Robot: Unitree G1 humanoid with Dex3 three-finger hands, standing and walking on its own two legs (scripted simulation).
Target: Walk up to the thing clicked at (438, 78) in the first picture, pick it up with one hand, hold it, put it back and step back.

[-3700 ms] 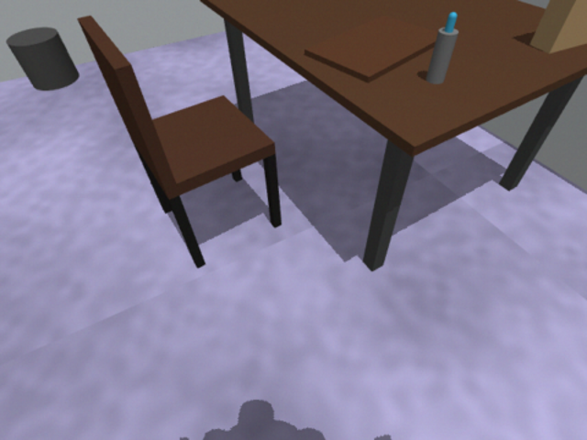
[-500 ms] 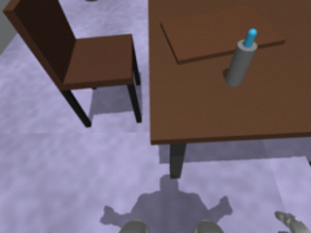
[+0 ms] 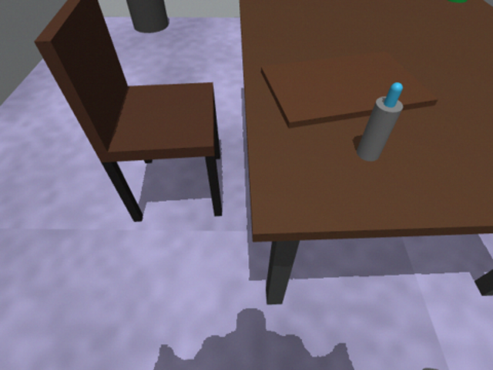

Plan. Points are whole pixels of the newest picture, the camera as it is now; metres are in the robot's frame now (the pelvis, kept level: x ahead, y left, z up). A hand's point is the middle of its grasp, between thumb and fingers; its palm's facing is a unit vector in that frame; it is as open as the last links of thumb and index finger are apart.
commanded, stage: walk up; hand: right
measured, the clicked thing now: (381, 122) +0.58 -0.25 +0.06
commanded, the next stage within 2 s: stand in 0.92 s
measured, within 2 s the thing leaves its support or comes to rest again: neither
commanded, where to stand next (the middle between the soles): +0.07 +0.00 m, yaw -1 degrees
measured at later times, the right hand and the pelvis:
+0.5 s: hand out of the picture +0.10 -0.27 -0.13, palm faces +0.01 +0.95 -0.33, open 7.3 cm; pelvis +0.00 -0.01 +0.02, yaw -1 degrees
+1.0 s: hand out of the picture +0.09 -0.27 -0.13, palm faces +0.03 +0.95 -0.32, open 7.3 cm; pelvis +0.02 -0.01 +0.03, yaw -1 degrees
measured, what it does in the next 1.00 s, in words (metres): stands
